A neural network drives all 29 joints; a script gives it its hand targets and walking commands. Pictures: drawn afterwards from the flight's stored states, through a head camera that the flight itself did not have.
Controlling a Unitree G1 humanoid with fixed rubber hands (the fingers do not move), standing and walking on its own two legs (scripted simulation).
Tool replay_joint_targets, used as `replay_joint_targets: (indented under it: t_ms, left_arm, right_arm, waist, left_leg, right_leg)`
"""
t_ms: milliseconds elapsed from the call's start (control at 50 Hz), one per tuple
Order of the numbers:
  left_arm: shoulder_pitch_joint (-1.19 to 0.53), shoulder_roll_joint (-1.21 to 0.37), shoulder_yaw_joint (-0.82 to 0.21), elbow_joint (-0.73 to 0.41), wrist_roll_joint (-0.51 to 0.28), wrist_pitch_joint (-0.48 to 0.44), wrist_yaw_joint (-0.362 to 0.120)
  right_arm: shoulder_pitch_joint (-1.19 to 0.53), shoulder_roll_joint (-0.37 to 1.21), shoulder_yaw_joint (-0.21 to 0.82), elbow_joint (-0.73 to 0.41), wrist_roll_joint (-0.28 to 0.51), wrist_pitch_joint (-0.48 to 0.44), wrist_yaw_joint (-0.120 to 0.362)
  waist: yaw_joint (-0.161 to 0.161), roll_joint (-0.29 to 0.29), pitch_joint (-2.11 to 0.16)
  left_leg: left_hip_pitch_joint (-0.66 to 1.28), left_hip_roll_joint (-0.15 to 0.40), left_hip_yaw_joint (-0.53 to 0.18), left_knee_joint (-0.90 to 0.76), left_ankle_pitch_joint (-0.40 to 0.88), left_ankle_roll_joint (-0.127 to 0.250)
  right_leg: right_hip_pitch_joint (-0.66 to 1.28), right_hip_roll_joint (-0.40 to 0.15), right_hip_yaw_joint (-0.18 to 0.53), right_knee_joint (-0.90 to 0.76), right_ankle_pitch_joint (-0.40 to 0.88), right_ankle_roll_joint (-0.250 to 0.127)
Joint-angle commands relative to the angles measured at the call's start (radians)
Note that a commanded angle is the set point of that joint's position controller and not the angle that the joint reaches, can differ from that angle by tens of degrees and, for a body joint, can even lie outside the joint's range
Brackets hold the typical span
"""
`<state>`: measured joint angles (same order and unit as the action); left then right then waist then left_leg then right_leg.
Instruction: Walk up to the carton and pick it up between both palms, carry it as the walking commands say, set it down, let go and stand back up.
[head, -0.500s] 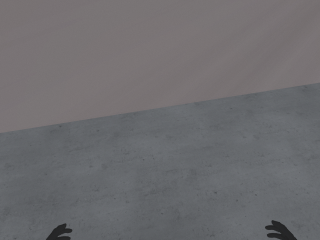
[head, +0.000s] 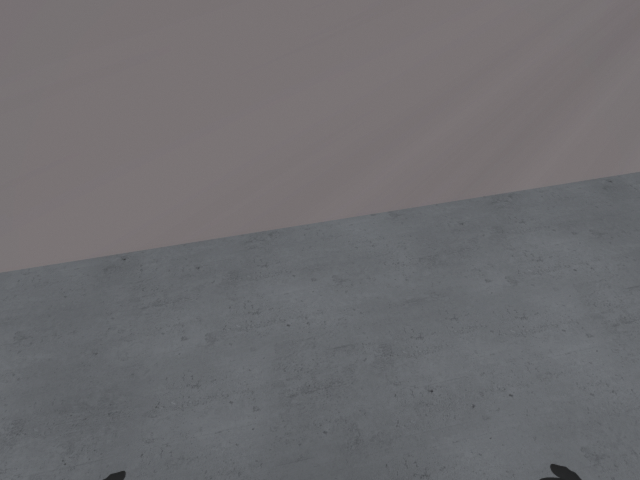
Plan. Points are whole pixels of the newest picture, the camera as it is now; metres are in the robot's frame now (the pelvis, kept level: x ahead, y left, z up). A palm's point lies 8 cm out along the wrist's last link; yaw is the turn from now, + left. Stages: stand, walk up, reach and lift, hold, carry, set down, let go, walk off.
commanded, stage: stand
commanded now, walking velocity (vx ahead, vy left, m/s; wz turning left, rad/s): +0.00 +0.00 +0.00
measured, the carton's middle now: out of the picture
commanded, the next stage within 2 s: walk up in 0.60 s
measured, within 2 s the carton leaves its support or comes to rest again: neither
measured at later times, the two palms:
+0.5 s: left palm out of the picture +0.10 +0.31 -0.10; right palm out of the picture +0.10 -0.31 -0.10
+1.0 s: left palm out of the picture +0.11 +0.25 -0.13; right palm out of the picture +0.06 -0.33 -0.14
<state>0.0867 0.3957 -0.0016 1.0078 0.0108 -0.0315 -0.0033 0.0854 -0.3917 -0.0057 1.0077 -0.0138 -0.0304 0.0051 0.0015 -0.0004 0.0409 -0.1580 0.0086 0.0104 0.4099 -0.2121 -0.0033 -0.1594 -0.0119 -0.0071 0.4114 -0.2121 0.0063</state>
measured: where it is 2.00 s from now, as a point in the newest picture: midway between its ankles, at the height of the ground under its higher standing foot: outside the picture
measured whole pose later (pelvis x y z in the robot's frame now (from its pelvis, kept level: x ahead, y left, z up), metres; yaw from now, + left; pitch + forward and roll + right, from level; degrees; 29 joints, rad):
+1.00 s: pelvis -0.01 -0.03 -0.02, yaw -8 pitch -1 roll +0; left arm 0.11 0.32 0.05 0.97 0.00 0.06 -0.04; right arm 0.12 -0.33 -0.05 0.90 -0.02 0.04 -0.02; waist 0.02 0.03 0.12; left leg -0.25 0.12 0.12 0.62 -0.33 -0.05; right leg -0.29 -0.02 -0.06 0.63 -0.35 0.01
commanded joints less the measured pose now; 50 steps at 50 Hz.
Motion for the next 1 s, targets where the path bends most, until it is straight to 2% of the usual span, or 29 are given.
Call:
replay_joint_targets:
  t_ms: [0,760,780,800,820,840,860,880,900,920,940,960,980]
  left_arm:
    - [-0.047,0.17,0.032,-0.033,0.0,-0.009,0.005]
    - [-0.04,0.177,0.032,0.01,0.0,0.001,0.008]
    - [-0.132,0.117,0.056,-0.068,-0.007,0.059,-0.053]
    - [-0.047,-0.005,0.038,-0.064,-0.014,0.07,-0.035]
    - [-0.052,0.022,0.045,-0.067,-0.01,0.075,-0.031]
    - [-0.028,0.029,0.052,-0.058,-0.009,0.075,-0.031]
    - [-0.006,0.028,0.054,-0.066,-0.012,0.069,-0.033]
    - [-0.004,0.028,0.063,-0.07,-0.011,0.072,-0.035]
    - [-0.013,0.019,0.063,-0.079,-0.018,0.078,-0.036]
    - [-0.011,0.01,0.065,-0.086,-0.022,0.084,-0.036]
    - [0.005,0.001,0.068,-0.089,-0.022,0.087,-0.035]
    - [0.033,-0.001,0.073,-0.086,-0.019,0.086,-0.035]
    - [0.055,0.045,0.088,-0.089,-0.009,0.077,-0.033]
  right_arm:
    - [-0.046,-0.169,-0.032,-0.032,0.0,-0.009,-0.005]
    - [-0.036,-0.177,-0.031,0.01,0.001,0.0,-0.009]
    - [0.179,-0.192,-0.05,0.058,0.038,0.066,-0.058]
    - [0.08,-0.222,-0.073,-0.02,-0.012,0.061,-0.057]
    - [0.032,-0.175,-0.062,-0.057,-0.012,0.068,-0.055]
    - [0.031,-0.124,-0.067,-0.09,-0.013,0.073,-0.05]
    - [0.043,-0.106,-0.076,-0.106,-0.013,0.073,-0.047]
    - [0.061,-0.097,-0.067,-0.118,-0.01,0.069,-0.045]
    - [0.066,-0.106,-0.07,-0.128,-0.012,0.067,-0.04]
    - [0.067,-0.112,-0.076,-0.133,-0.013,0.067,-0.036]
    - [0.059,-0.114,-0.081,-0.138,-0.012,0.068,-0.032]
    - [0.056,-0.106,-0.084,-0.14,-0.01,0.071,-0.029]
    - [0.07,-0.061,-0.074,-0.145,-0.008,0.071,-0.025]
  waist:
    - [0.0,0.001,-0.057]
    - [0.001,0.001,-0.061]
    - [-0.08,-0.034,0.034]
    - [-0.039,0.279,0.045]
    - [-0.026,0.275,0.033]
    - [-0.007,0.197,-0.017]
    - [0.006,0.171,-0.057]
    - [-0.014,0.158,-0.085]
    - [-0.02,0.172,-0.081]
    - [-0.021,0.19,-0.076]
    - [-0.01,0.189,-0.073]
    - [0.01,0.155,-0.076]
    - [0.029,0.016,-0.089]
  left_leg:
    - [0.01,0.109,-0.098,-0.085,0.094,0.037]
    - [0.037,0.118,-0.095,-0.117,0.14,0.032]
    - [0.174,0.359,-0.349,-0.129,-0.234,0.104]
    - [0.074,0.397,-0.233,-0.126,0.209,0.136]
    - [0.007,0.384,-0.147,-0.06,0.475,0.175]
    - [-0.003,0.334,-0.049,0.004,0.603,0.157]
    - [0.032,0.312,0.001,0.046,0.64,0.133]
    - [0.018,0.318,0.015,0.044,0.563,0.129]
    - [0.004,0.311,0.009,0.052,0.509,0.128]
    - [-0.006,0.313,0.005,0.067,0.464,0.122]
    - [-0.023,0.31,0.013,0.094,0.415,0.108]
    - [-0.053,0.287,0.034,0.161,0.322,0.084]
    - [-0.14,0.21,0.085,0.305,0.133,0.045]
  right_leg:
    - [0.007,-0.107,0.097,-0.085,0.089,-0.039]
    - [0.036,-0.116,0.094,-0.118,0.134,-0.032]
    - [-0.3,0.063,-0.102,0.225,-0.15,-0.018]
    - [-0.338,-0.01,-0.016,0.418,-0.298,0.012]
    - [-0.28,-0.03,0.006,0.569,-0.353,0.019]
    - [-0.237,-0.045,0.013,0.557,-0.342,0.018]
    - [-0.226,-0.049,-0.007,0.48,-0.324,0.012]
    - [-0.175,-0.027,-0.031,0.444,-0.3,0.021]
    - [-0.16,-0.015,-0.042,0.39,-0.28,0.021]
    - [-0.142,-0.002,-0.06,0.337,-0.259,0.017]
    - [-0.105,0.007,-0.076,0.258,-0.205,0.009]
    - [-0.042,0.006,-0.069,0.135,-0.12,-0.001]
    - [0.06,-0.072,0.04,0.006,0.059,-0.022]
